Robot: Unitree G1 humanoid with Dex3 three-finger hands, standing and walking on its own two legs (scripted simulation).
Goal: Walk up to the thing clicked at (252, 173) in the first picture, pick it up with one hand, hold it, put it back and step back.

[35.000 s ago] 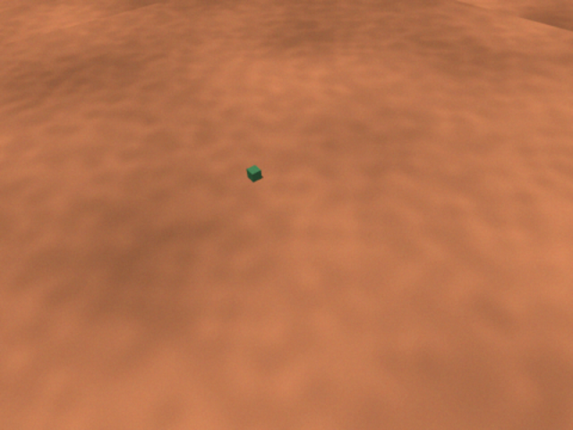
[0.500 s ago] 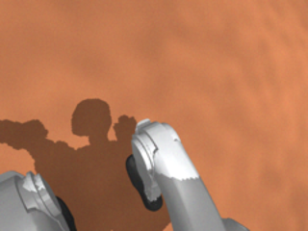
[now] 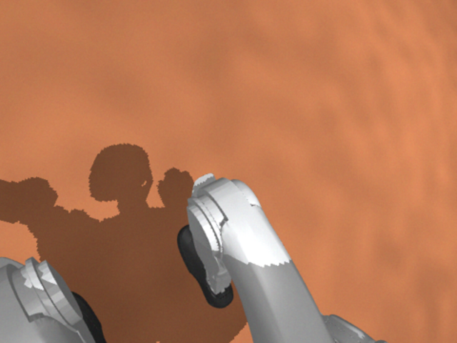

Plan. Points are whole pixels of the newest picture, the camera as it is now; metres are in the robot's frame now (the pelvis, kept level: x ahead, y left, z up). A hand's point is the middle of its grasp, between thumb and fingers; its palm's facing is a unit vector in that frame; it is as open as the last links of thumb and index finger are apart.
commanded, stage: open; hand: left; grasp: from above
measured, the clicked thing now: out of the picture +0.43 +0.34 -0.29
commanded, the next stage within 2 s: withdraw in 0.74 s
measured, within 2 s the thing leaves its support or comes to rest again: neither
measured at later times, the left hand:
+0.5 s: hand out of the picture +0.42 +0.34 -0.25, palm faces -0.25 -0.37 -0.89, open 12.5 cm
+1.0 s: hand out of the picture +0.43 +0.34 -0.25, palm faces -0.23 -0.38 -0.90, open 13.0 cm
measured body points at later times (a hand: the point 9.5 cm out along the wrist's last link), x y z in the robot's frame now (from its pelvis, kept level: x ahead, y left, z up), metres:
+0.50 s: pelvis +0.00 +0.00 +0.01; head +0.28 +0.12 +0.33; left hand +0.44 +0.35 -0.20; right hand +0.02 -0.24 -0.04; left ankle +0.07 +0.14 -0.28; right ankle +0.12 -0.12 -0.28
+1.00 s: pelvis +0.00 +0.00 +0.01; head +0.28 +0.12 +0.33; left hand +0.44 +0.35 -0.20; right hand +0.02 -0.24 -0.04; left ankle +0.07 +0.14 -0.28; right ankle +0.12 -0.12 -0.28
